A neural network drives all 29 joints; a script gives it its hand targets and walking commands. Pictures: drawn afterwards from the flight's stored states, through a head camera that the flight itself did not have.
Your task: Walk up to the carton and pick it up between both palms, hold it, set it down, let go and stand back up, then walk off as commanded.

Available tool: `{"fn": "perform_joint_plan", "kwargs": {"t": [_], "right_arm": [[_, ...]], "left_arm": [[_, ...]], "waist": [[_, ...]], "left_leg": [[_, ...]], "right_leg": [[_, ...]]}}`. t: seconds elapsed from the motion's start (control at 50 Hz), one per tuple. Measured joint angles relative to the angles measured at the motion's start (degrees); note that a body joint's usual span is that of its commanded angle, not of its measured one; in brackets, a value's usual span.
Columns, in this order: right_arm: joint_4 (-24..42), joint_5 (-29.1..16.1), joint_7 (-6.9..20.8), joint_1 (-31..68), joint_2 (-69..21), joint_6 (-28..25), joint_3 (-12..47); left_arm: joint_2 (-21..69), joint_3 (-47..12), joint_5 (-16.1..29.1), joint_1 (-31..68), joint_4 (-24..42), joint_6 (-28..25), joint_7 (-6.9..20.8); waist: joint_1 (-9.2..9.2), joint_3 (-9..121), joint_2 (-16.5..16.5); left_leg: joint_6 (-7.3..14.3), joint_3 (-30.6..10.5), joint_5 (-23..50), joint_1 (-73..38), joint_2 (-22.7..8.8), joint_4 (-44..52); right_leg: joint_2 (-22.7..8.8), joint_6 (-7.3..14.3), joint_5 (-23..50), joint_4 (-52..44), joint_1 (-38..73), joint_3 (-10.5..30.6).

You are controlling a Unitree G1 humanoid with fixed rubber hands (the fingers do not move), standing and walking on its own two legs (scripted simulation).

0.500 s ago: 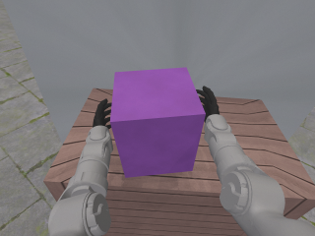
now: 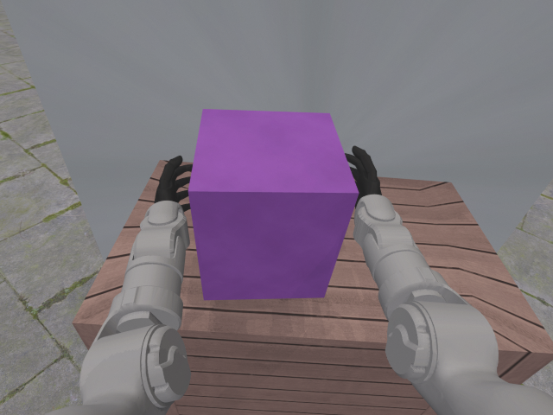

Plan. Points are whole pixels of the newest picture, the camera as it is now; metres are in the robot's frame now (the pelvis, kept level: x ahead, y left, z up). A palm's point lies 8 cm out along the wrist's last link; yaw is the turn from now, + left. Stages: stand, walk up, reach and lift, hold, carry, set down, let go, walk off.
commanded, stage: reach and lift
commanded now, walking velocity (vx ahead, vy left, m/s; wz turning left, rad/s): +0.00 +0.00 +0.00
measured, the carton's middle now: (266, 207) +0.43 +0.06 +0.11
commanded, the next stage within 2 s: hold in 1.76 s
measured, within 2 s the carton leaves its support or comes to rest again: neither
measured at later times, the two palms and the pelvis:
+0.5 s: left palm (170, 197) +0.35 +0.19 +0.17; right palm (385, 193) +0.38 -0.10 +0.20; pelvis -0.02 +0.00 +0.00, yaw +0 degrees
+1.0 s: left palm (169, 176) +0.36 +0.19 +0.21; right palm (395, 174) +0.38 -0.10 +0.24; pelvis -0.01 +0.01 +0.00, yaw +0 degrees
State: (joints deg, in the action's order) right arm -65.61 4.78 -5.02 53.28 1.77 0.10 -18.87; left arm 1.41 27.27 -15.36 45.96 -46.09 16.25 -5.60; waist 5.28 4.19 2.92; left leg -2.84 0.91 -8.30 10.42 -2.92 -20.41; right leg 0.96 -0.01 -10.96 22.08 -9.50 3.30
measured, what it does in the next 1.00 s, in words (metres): stands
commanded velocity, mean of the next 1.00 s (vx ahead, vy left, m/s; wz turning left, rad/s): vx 0.00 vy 0.00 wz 0.00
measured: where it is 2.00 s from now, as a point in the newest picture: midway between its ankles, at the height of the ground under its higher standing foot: outside the picture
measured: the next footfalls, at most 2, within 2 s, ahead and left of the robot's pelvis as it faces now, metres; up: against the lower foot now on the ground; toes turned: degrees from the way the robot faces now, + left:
none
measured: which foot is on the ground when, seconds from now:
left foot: down 0.00-1.00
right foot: down 0.00-1.00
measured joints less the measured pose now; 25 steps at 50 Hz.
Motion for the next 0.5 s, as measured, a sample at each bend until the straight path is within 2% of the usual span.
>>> {"fn": "perform_joint_plan", "kwargs": {"t": [0.22, 0.5], "right_arm": [[1.55, -5.43, -1.29, 0.05, 0.07, 4.22, 4.95], [1.59, -6.03, -1.69, 1.98, 0.55, 8.59, 5.18]], "left_arm": [[-0.75, -2.69, -0.01, -2.3, 5.48, 5.91, 0.77], [-1.44, -2.69, 0.0, -0.19, 5.99, 10.91, 0.97]], "waist": [[-3.68, -0.01, 0.07], [-3.91, -0.03, 0.28]], "left_leg": [[0.1, 0.0, -0.07, -2.98, 0.0, 0.0], [0.51, -0.01, 0.62, -3.85, 0.0, 0.0]], "right_leg": [[-0.04, -0.26, 0.59, -1.22, 3.55, -0.01], [-0.02, -0.4, 1.28, -1.23, 4.43, -0.01]]}}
